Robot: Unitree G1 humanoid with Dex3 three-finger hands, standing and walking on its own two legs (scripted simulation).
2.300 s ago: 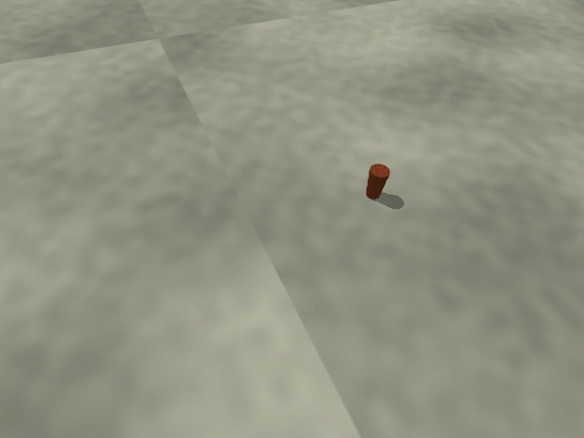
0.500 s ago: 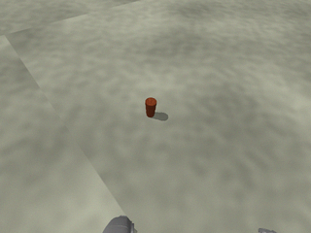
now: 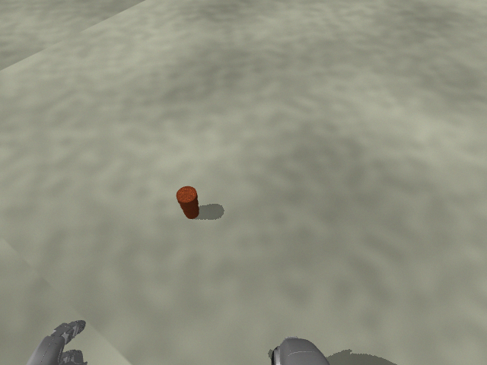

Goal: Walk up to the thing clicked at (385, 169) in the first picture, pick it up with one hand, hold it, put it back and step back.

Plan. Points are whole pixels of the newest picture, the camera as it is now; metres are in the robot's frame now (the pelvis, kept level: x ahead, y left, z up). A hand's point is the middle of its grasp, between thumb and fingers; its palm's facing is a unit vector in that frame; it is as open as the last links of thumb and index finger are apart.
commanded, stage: walk up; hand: left
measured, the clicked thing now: (189, 204) +0.85 +0.22 -0.67
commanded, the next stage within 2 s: none
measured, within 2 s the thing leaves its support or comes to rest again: neither
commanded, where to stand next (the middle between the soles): +0.51 +0.03 m, yaw -2 degrees
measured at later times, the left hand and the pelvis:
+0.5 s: hand (80, 326) +0.22 +0.31 -0.14, palm faces -0.05 -0.93 -0.37, open 7.4 cm; pelvis +0.19 +0.03 +0.00, yaw -3 degrees
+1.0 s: hand (119, 208) +0.46 +0.27 -0.10, palm faces -0.06 -0.90 -0.42, open 7.3 cm; pelvis +0.36 +0.00 +0.01, yaw -2 degrees
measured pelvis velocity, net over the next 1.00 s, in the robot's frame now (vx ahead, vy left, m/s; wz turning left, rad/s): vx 0.36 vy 0.00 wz -0.04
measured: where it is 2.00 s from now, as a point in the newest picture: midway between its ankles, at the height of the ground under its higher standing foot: (236, 290)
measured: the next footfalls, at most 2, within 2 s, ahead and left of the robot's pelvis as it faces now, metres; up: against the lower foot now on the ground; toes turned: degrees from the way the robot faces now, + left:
left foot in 0.44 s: +0.31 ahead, +0.14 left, +0.00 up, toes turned +2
right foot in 0.90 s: +0.46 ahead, -0.11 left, +0.00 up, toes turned -6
